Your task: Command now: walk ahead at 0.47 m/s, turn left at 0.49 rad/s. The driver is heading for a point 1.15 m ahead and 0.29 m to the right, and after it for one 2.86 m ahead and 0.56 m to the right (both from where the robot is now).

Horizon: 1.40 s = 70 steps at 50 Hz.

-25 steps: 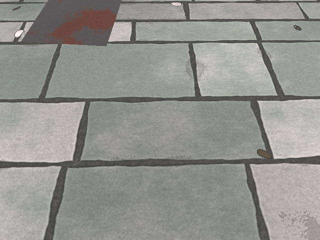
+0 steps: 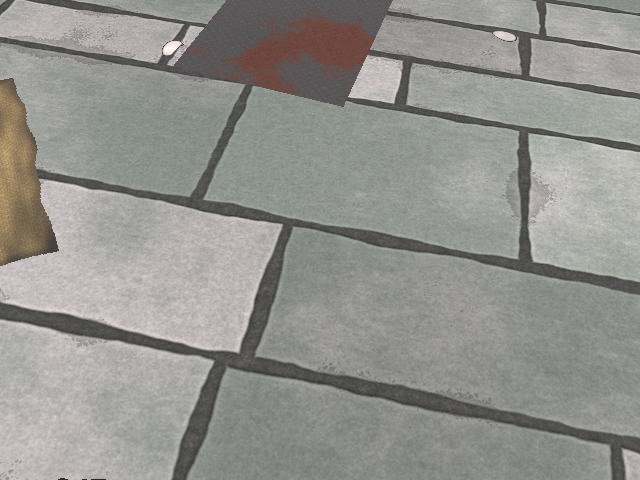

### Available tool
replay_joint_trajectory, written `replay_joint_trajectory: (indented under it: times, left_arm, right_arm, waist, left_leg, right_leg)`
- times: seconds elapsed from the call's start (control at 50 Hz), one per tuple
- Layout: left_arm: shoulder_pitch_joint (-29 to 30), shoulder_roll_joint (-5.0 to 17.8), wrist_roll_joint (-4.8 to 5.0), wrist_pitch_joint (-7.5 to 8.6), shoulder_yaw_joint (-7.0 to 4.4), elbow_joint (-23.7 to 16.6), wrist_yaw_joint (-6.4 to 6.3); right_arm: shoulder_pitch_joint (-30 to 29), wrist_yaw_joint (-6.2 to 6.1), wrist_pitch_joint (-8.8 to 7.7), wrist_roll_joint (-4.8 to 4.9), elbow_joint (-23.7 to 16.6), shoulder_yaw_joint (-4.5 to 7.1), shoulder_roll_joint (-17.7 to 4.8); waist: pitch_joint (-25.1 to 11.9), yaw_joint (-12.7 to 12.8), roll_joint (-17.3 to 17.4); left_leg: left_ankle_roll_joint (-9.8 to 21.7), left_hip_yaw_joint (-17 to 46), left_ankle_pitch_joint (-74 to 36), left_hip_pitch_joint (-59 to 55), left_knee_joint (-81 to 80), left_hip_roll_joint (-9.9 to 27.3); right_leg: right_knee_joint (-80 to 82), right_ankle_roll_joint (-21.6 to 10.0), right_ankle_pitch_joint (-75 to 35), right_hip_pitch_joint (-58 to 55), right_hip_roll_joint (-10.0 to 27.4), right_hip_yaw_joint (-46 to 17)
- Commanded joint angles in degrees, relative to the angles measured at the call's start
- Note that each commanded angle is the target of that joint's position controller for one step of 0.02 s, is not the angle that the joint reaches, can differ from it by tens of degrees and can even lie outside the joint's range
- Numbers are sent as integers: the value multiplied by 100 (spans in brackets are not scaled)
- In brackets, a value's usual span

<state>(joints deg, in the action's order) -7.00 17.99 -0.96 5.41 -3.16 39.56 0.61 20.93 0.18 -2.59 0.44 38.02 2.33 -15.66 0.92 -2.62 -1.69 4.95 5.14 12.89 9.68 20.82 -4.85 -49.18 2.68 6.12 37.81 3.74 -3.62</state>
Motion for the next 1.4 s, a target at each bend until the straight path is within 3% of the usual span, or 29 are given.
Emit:
replay_joint_trajectory:
  times: [0.02, 0.16, 0.22, 0.24, 0.26, 0.28, 0.3, 0.32, 0.34, 0.42, 0.5, 0.6, 0.68, 0.7, 0.72, 0.74, 0.76, 0.78, 0.84, 0.94, 1.12, 1.16, 1.2, 1.22, 1.24, 1.26, 1.28, 1.32, 1.4]
  left_arm:
    - [591, 197, 34, 72, -2, -386, 46]
    - [1260, 344, 141, 167, -8, -560, 222]
    - [363, 611, 132, 168, -170, -342, 197]
    - [-563, 821, 110, 157, -253, -163, 175]
    - [-1448, 1313, 37, 132, -384, -68, 159]
    - [-1719, 1089, 244, 86, -351, 127, 200]
    - [-1434, 778, 343, 46, -247, 77, 178]
    - [-1114, 675, 244, -11, -212, -26, 134]
    - [-894, 616, 163, -46, -189, -53, 117]
    - [-688, 511, 152, -74, -153, -118, 26]
    - [-896, 810, 229, -112, -261, 6, -90]
    - [-1442, 808, 314, -231, -284, 188, -155]
    - [-1352, 638, 252, -294, -259, 125, -151]
    - [-1312, 314, 173, -274, -141, 12, -116]
    - [-2033, -121, 271, -221, 0, -117, -119]
    - [-2118, 295, 351, -209, -46, -111, -134]
    - [-1643, 686, 355, -240, -162, -100, -140]
    - [-1272, 713, 290, -273, -184, -162, -148]
    - [-1031, 454, 263, -351, -196, -288, -77]
    - [-554, 152, 207, -425, -107, -511, -5]
    - [739, 167, 236, -342, -57, -977, 287]
    - [503, 362, 197, -380, -160, -1007, 296]
    - [-1002, 841, 212, -441, -451, -647, 213]
    - [-1844, 1325, 255, -509, -611, -468, 84]
    - [-1454, 1770, 295, -433, -613, -655, 86]
    - [-1577, 1237, 248, -354, -471, -718, 122]
    - [-1432, 972, 203, -279, -384, -644, 124]
    - [-773, 683, 178, -216, -287, -675, 110]
    - [-567, 525, 84, -119, -188, -518, 36]
  right_arm:
    - [-158, -111, -99, 58, -274, 327, -1045]
    - [407, -115, -35, 57, 216, 338, -1055]
    - [290, -135, 41, 38, 259, 327, -1086]
    - [178, -156, 50, -17, 185, 267, -1005]
    - [591, -135, -22, -62, 52, 149, -682]
    - [719, -119, -116, -94, 68, 81, -559]
    - [158, -66, -225, 26, -93, 164, -970]
    - [-421, -23, -324, 111, -238, 148, -974]
    - [-742, -4, -400, 23, -327, 133, -899]
    - [-571, -3, -372, -157, -317, 118, -653]
    - [-1428, -11, -365, -161, -535, -13, -383]
    - [-2086, 57, -432, -12, -673, 61, -550]
    - [-1304, 15, -487, -9, -507, 278, -878]
    - [-526, -34, -499, -100, -445, 370, -1145]
    - [56, -45, -409, -179, -287, 493, -1613]
    - [162, 13, -361, -75, -216, 443, -1290]
    - [-126, 4, -345, -53, -264, 341, -904]
    - [-401, 0, -322, -80, -273, 287, -756]
    - [-784, 5, -342, -139, -126, 217, -511]
    - [-724, -1, -415, -79, 177, 336, -786]
    - [-322, -52, -210, 93, 608, 449, -1232]
    - [-326, -87, -136, 137, 621, 503, -1415]
    - [-391, -137, -68, 159, 579, 475, -1393]
    - [-212, -143, -100, -49, 460, 322, -1013]
    - [60, -78, -259, -132, 75, 111, -459]
    - [-488, 14, -453, 48, 51, 226, -1043]
    - [-896, 55, -539, 211, -100, 230, -1104]
    - [-933, -26, -549, -38, -19, 234, -1029]
    - [-540, 15, -292, -71, 234, 180, -776]
  waist:
    - [34, -2, 634]
    - [243, -272, 766]
    - [-402, 235, 857]
    - [-1122, 692, 779]
    - [-2115, 763, -312]
    - [-2354, 749, -1349]
    - [-1548, 834, -815]
    - [-859, 814, -340]
    - [-299, 654, 70]
    - [-152, 202, -222]
    - [42, 426, -211]
    - [-63, 628, -294]
    - [-389, 86, -416]
    - [-1088, -285, -27]
    - [-1981, -135, 1583]
    - [-1860, -136, 1844]
    - [-1062, -228, 1158]
    - [-586, -174, 751]
    - [-29, 128, 899]
    - [110, 142, 600]
    - [375, -158, 471]
    - [79, 90, 660]
    - [-748, 948, 552]
    - [-1291, 1168, -299]
    - [-1989, 532, -1507]
    - [-2151, 989, -681]
    - [-1329, 943, -477]
    - [-572, 435, 121]
    - [-351, 148, -69]
  left_leg:
    - [761, 922, -1059, 282, -821, 1118]
    - [627, 1151, -1617, -934, -460, 1682]
    - [387, 665, -4440, -1294, 756, 1440]
    - [208, 433, -4524, -708, 1887, 1255]
    - [-236, 90, -2633, 1306, 3986, 536]
    - [-510, 96, 1614, 2684, 5317, -73]
    - [-446, 384, 1539, 3386, 5632, 307]
    - [-403, 265, 1134, 3502, 5486, 546]
    - [-398, 153, 843, 3447, 4997, 707]
    - [-656, -46, 522, 2698, 3763, 922]
    - [-870, -244, -799, 2132, 2074, 714]
    - [-848, -19, -1625, 1419, 923, 431]
    - [-412, -55, -958, 112, 411, 545]
    - [-59, 593, -637, -1165, 509, 1315]
    - [804, 2848, 441, -3084, 215, 2645]
    - [966, 4073, 1699, -3000, -248, 2956]
    - [738, 3323, 1787, -2330, -375, 2701]
    - [579, 2473, 1027, -1675, -414, 2454]
    - [456, 1073, -334, -509, -853, 1927]
    - [636, 87, -1416, -461, -1201, 2000]
    - [260, -1171, -2463, -1252, -900, 2066]
    - [140, -1409, -4377, -1459, -132, 2056]
    - [-121, -1708, -5061, -795, 1916, 1788]
    - [-376, -1710, -2371, 797, 3780, 1482]
    - [-677, -906, 2039, 3066, 5731, 207]
    - [-570, 122, 1858, 3633, 6025, 497]
    - [-460, 25, 1370, 3862, 5769, 718]
    - [-504, 11, 701, 3199, 4675, 1119]
    - [-788, -232, 109, 2511, 4009, 1303]
  right_leg:
    - [1191, 95, -1011, -348, -211, 98]
    - [2077, -365, -764, -301, -253, 194]
    - [2303, -824, -253, -1644, -647, 656]
    - [2094, -1171, -540, -3131, -278, 243]
    - [1989, -2077, -239, -5481, 1006, -1963]
    - [2874, -2520, 762, -6261, 1636, -3969]
    - [3162, -2234, 1576, -5791, 1495, -3793]
    - [3278, -2036, 1413, -4999, 1282, -3092]
    - [3444, -1942, 835, -4189, 1044, -2625]
    - [3771, -1931, -521, -3039, 555, -1843]
    - [3802, -1682, -744, -2206, 181, -1201]
    - [3360, -1369, -66, -2442, 265, -1628]
    - [2260, -1007, -315, -2621, 136, -1861]
    - [897, -818, 109, -2124, -169, -1507]
    - [-1009, -441, 2156, -347, -957, -646]
    - [-2032, -361, 2730, 537, -599, -609]
    - [-2396, -324, 2202, 782, -360, -635]
    - [-2382, -279, 1766, 686, -177, -442]
    - [-1845, -237, 1185, 181, 187, -310]
    - [-851, -144, 429, 386, 304, -206]
    - [1235, -555, -286, -108, 13, 493]
    - [1319, -793, 324, -754, -350, 829]
    - [1759, -1184, 128, -2936, -798, 948]
    - [1790, -1567, -3, -4738, 130, -517]
    - [2759, -2751, 1377, -6186, 1491, -4065]
    - [3243, -2575, 1845, -6141, 1528, -4235]
    - [3267, -2318, 1526, -5487, 1323, -3382]
    - [3321, -1982, 151, -3920, 848, -2261]
    - [3699, -1981, -1473, -2806, 686, -1199]
